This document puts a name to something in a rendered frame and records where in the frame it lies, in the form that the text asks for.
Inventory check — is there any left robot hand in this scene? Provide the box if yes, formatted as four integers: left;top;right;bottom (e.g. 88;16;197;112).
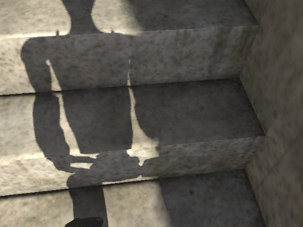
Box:
64;217;103;227

